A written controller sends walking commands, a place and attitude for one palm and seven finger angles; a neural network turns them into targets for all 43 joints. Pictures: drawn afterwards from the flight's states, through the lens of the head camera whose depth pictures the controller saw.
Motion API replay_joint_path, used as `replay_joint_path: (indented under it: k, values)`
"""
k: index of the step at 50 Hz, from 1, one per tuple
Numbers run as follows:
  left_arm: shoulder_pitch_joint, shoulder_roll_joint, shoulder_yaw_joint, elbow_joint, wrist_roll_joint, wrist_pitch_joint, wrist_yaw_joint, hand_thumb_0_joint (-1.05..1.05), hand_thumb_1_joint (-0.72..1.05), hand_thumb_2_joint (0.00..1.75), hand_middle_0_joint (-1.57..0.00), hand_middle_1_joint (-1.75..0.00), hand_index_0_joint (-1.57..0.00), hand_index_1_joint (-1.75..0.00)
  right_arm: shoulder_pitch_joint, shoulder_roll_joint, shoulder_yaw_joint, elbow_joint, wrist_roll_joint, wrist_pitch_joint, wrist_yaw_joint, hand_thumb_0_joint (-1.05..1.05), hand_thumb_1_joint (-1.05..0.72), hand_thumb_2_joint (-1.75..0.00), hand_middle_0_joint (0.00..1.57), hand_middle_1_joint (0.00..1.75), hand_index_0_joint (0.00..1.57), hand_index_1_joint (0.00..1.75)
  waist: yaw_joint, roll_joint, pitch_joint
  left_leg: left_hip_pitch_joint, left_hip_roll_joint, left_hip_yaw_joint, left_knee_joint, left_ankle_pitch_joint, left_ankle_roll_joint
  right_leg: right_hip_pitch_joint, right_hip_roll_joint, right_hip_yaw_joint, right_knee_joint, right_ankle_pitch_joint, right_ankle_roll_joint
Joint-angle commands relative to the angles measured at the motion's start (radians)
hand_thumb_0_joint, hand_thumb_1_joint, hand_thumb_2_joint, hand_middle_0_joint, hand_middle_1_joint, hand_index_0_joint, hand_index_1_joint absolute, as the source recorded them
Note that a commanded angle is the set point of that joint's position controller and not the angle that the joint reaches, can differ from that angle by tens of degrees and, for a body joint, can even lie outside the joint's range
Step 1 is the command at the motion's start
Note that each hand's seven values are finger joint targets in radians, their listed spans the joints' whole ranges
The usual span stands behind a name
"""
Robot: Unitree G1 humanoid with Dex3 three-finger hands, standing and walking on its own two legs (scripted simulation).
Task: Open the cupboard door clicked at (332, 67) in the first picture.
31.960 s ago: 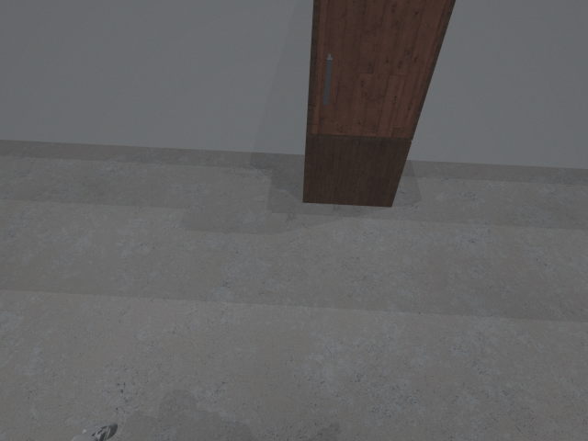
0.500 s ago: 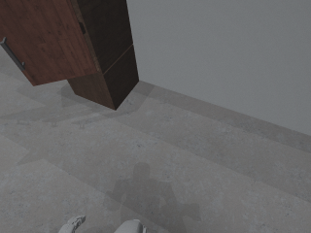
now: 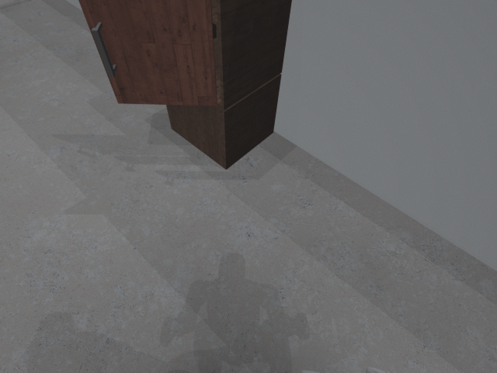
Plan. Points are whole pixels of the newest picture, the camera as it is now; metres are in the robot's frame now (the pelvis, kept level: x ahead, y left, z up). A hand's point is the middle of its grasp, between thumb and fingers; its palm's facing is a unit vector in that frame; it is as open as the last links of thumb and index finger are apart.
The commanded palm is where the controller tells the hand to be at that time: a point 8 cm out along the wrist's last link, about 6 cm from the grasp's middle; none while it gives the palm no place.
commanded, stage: take the last steps up to it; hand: left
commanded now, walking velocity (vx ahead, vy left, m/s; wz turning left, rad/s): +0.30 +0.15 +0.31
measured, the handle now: (105, 50) +1.04 +0.57 -0.10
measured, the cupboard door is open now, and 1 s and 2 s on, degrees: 43 43 43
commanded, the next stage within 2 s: come to a stop and stand still in 1.36 s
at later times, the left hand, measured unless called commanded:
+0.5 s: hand out of the picture +0.01 +0.21 -0.19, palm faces +0.26 -0.95 -0.19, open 7.4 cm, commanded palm none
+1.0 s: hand (125, 278) +0.29 +0.28 -0.15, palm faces +0.24 -0.94 -0.24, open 7.2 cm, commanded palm none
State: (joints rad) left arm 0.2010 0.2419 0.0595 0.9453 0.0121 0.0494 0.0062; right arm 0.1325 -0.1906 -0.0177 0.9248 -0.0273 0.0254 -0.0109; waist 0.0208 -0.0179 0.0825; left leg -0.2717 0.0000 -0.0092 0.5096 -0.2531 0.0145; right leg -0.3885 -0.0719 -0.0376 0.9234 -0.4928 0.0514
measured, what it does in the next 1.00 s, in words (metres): walks ahead: right foot, then left foot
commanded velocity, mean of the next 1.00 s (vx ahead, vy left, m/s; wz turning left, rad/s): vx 0.30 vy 0.15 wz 0.09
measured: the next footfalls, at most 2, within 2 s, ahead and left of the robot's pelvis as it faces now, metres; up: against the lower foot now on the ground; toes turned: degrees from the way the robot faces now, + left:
right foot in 0.10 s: +0.03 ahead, -0.14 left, +0.00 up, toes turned -2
left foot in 0.48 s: +0.21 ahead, +0.19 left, +0.00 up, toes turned +15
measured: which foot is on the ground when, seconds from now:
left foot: down 0.00-0.10, up 0.12-0.46, down 0.48-0.80, up 0.82-1.00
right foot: up 0.00-0.08, down 0.10-0.48, up 0.50-0.80, down 0.82-1.00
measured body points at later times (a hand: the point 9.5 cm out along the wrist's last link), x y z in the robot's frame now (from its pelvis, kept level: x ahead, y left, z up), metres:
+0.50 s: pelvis +0.12 +0.05 -0.02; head +0.16 +0.06 +0.43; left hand +0.00 +0.26 -0.17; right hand +0.27 -0.18 -0.16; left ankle +0.17 +0.18 -0.74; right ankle +0.00 -0.14 -0.72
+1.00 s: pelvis +0.30 +0.09 +0.01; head +0.32 +0.07 +0.46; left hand +0.28 +0.33 -0.13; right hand +0.36 -0.14 -0.16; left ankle +0.27 +0.25 -0.66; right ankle +0.30 +0.00 -0.74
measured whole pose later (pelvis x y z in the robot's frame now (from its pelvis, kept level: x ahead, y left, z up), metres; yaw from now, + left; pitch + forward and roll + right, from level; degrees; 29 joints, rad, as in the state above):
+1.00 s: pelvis +0.30 +0.09 +0.01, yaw +10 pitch +0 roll +3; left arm 0.31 0.15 0.05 1.01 0.02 -0.07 0.01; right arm 0.27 -0.20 -0.05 1.05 -0.03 0.01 0.03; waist 0.01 0.00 0.02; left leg -0.50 0.05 0.03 1.05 -0.25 -0.02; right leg -0.18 -0.08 -0.14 0.46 -0.28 -0.03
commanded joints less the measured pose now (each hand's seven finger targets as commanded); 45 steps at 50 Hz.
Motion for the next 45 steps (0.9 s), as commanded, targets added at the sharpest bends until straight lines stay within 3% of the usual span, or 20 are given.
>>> replay_joint_path:
  k: [1,3,4,5,7,9,14,19,22,23,24,25,26,29,38,39,40,41,42,45]
  values:
    - [0.062,0.038,0.014,-0.056,0.008,-0.039,-0.014,0.0,0.9,0.9,-0.2,-0.3,-0.2,-0.3,0.027,-0.208,-0.063,-0.034,0.0,-0.015,-0.008,0.0,-0.9,-0.9,0.2,0.3,0.2,0.3,-0.006,0.191,-0.119,0.008,0.18,-0.2,-0.156,-0.023,0.139,0.139,0.059,-0.061,-0.248,0.048,-0.005]
    - [0.186,0.072,0.03,-0.014,0.014,-0.058,-0.017,0.0,0.9,0.9,-0.2,-0.3,-0.2,-0.3,-0.013,-0.182,-0.066,-0.044,0.01,-0.013,0.0,0.0,-0.9,-0.9,0.2,0.3,0.2,0.3,0.063,0.069,-0.098,-0.198,0.075,-0.138,0.009,-0.247,0.073,0.382,0.032,-0.032,-0.489,0.119,-0.016]
    - [0.252,0.157,0.05,0.002,0.029,-0.07,-0.006,0.0,0.9,0.9,-0.2,-0.3,-0.2,-0.3,-0.021,-0.101,-0.053,-0.067,0.022,-0.017,0.007,0.0,-0.9,-0.9,0.2,0.3,0.2,0.3,0.096,-0.231,-0.076,-0.417,-0.044,-0.007,0.276,-0.333,0.009,0.501,-0.212,0.272,-0.666,-0.081,-0.087]
    - [0.271,0.217,0.055,-0.008,0.022,-0.074,0.004,0.0,0.9,0.9,-0.2,-0.3,-0.2,-0.3,-0.104,-0.121,-0.053,-0.112,0.009,-0.02,0.019,0.0,-0.9,-0.9,0.2,0.3,0.2,0.3,0.125,-0.318,-0.004,-0.502,-0.04,-0.018,0.521,-0.384,-0.016,0.39,-0.435,0.588,-0.805,-0.146,-0.191]
    - [0.164,0.183,0.053,-0.036,0.015,-0.086,0.01,0.0,0.9,0.9,-0.2,-0.3,-0.2,-0.3,-0.084,-0.139,-0.068,-0.108,0.0,-0.012,0.036,0.0,-0.9,-0.9,0.2,0.3,0.2,0.3,0.044,-0.105,0.046,-0.493,0.039,-0.081,0.661,-0.195,-0.019,0.269,-0.424,0.507,-0.826,-0.228,-0.223]
    - [0.095,0.107,0.026,-0.029,0.014,-0.104,0.01,0.0,0.9,0.9,-0.2,-0.3,-0.2,-0.3,-0.063,-0.134,-0.069,-0.062,-0.003,-0.006,0.046,0.0,-0.9,-0.9,0.2,0.3,0.2,0.3,0.002,-0.214,0.088,-0.46,0.077,-0.073,0.679,-0.058,-0.037,0.21,-0.316,0.283,-0.789,0.034,-0.16]
    - [0.202,0.112,0.032,0.033,0.016,-0.126,0.009,0.0,0.9,0.9,-0.2,-0.3,-0.2,-0.3,-0.081,-0.059,-0.049,-0.048,0.013,-0.013,0.063,0.0,-0.9,-0.9,0.2,0.3,0.2,0.3,0.028,-0.135,0.013,-0.383,0.055,0.057,0.419,-0.007,-0.064,0.361,-0.265,0.028,-0.707,0.488,-0.133]
    - [0.242,0.135,0.039,0.081,0.021,-0.117,0.009,0.0,0.9,0.9,-0.2,-0.3,-0.2,-0.3,-0.114,-0.039,-0.029,-0.059,0.016,-0.038,0.068,0.0,-0.9,-0.9,0.2,0.3,0.2,0.3,0.05,-0.188,-0.03,-0.234,0.014,0.125,0.146,-0.037,-0.034,0.413,-0.273,-0.033,-0.61,0.657,-0.119]
    - [0.184,0.129,0.038,0.079,0.013,-0.113,0.003,0.0,0.9,0.9,-0.2,-0.3,-0.2,-0.3,0.148,-0.111,-0.047,0.024,0.005,-0.057,0.044,0.0,-0.9,-0.9,0.2,0.3,0.2,0.3,-0.084,-0.103,-0.146,0.184,-0.045,0.186,-0.033,0.044,0.001,0.263,-0.211,-0.121,-0.288,0.788,-0.07]
    - [0.198,0.084,0.028,0.058,0.005,-0.108,-0.006,0.0,0.9,0.9,-0.2,-0.3,-0.2,-0.3,0.293,-0.209,-0.071,0.058,-0.005,-0.063,0.028,0.0,-0.9,-0.9,0.2,0.3,0.2,0.3,-0.143,0.078,-0.257,0.431,0.122,-0.004,-0.009,0.096,0.068,0.063,-0.136,-0.17,-0.044,0.517,-0.034]
    - [0.163,0.022,0.013,0.019,-0.005,-0.104,-0.012,0.0,0.9,0.9,-0.2,-0.3,-0.2,-0.3,0.403,-0.304,-0.098,0.077,-0.009,-0.063,0.012,0.0,-0.9,-0.9,0.2,0.3,0.2,0.3,-0.174,0.319,-0.321,0.53,0.363,-0.389,-0.115,0.195,0.19,-0.174,0.006,-0.145,0.25,-0.118,-0.006]
    - [0.08,0.017,0.012,-0.012,-0.002,-0.097,-0.002,0.0,0.9,0.9,-0.2,-0.3,-0.2,-0.3,0.399,-0.305,-0.095,0.089,-0.001,-0.051,-0.002,0.0,-0.9,-0.9,0.2,0.3,0.2,0.3,-0.167,0.251,-0.287,0.486,0.403,-0.398,-0.181,0.187,0.242,-0.252,-0.016,-0.02,0.392,-0.142,-0.044]
    - [0.044,0.015,0.012,-0.028,0.002,-0.098,0.002,0.0,0.9,0.9,-0.2,-0.3,-0.2,-0.3,0.326,-0.274,-0.083,0.068,-0.004,-0.052,0.001,0.0,-0.9,-0.9,0.2,0.3,0.2,0.3,-0.136,0.168,-0.187,0.328,0.395,-0.344,-0.214,0.022,0.246,-0.264,-0.051,-0.013,0.425,-0.095,-0.064]
    - [0.07,0.003,0.012,0.013,0.014,-0.076,-0.012,0.0,0.9,0.9,-0.2,-0.3,-0.2,-0.3,0.143,-0.147,-0.047,0.029,-0.004,-0.065,-0.01,0.0,-0.9,-0.9,0.2,0.3,0.2,0.3,-0.04,0.202,-0.02,0.021,0.303,-0.212,-0.29,-0.103,0.183,-0.196,-0.099,0.009,0.317,0.044,-0.057]
    - [0.192,-0.004,0.018,0.032,0.018,-0.075,-0.02,0.0,0.9,0.9,-0.2,-0.3,-0.2,-0.3,0.105,-0.141,-0.049,0.051,0.0,-0.062,0.01,0.0,-0.9,-0.9,0.2,0.3,0.2,0.3,0.076,0.016,-0.036,-0.188,0.18,-0.023,-0.175,-0.212,0.136,0.29,-0.007,-0.091,-0.272,0.237,-0.039]
    - [0.27,0.028,0.028,0.057,0.023,-0.081,-0.015,0.0,0.9,0.9,-0.2,-0.3,-0.2,-0.3,0.097,-0.122,-0.047,0.052,0.004,-0.06,0.013,0.0,-0.9,-0.9,0.2,0.3,0.2,0.3,0.115,-0.067,-0.028,-0.267,0.103,0.031,-0.024,-0.261,0.089,0.397,-0.026,-0.044,-0.36,0.179,-0.047]
    - [0.349,0.114,0.043,0.071,0.031,-0.094,-0.007,0.0,0.9,0.9,-0.2,-0.3,-0.2,-0.3,0.11,-0.067,-0.039,0.039,0.014,-0.06,0.021,0.0,-0.9,-0.9,0.2,0.3,0.2,0.3,0.146,-0.305,-0.035,-0.382,-0.018,0.129,0.281,-0.302,0.03,0.462,-0.233,0.253,-0.587,-0.025,-0.103]
    - [0.349,0.184,0.048,0.055,0.019,-0.094,0.001,0.0,0.9,0.9,-0.2,-0.3,-0.2,-0.3,0.11,-0.071,-0.042,0.005,0.006,-0.055,0.025,0.0,-0.9,-0.9,0.2,0.3,0.2,0.3,0.129,-0.394,-0.034,-0.436,-0.032,0.071,0.554,-0.368,0.007,0.396,-0.442,0.628,-0.816,-0.225,-0.199]
    - [0.275,0.164,0.048,0.023,0.014,-0.091,0.009,0.0,0.9,0.9,-0.2,-0.3,-0.2,-0.3,0.09,-0.112,-0.054,0.004,-0.005,-0.046,0.029,0.0,-0.9,-0.9,0.2,0.3,0.2,0.3,0.086,-0.224,0.051,-0.459,0.017,-0.015,0.661,-0.263,0.003,0.294,-0.462,0.652,-0.865,-0.321,-0.238]
    - [0.142,0.055,0.016,0.005,0.013,-0.119,0.011,0.0,0.9,0.9,-0.2,-0.3,-0.2,-0.3,0.082,-0.079,-0.05,0.043,-0.006,-0.047,0.033,0.0,-0.9,-0.9,0.2,0.3,0.2,0.3,0.008,-0.123,0.059,-0.409,0.097,-0.041,0.652,-0.015,-0.025,0.172,-0.339,0.33,-0.787,0.052,-0.182]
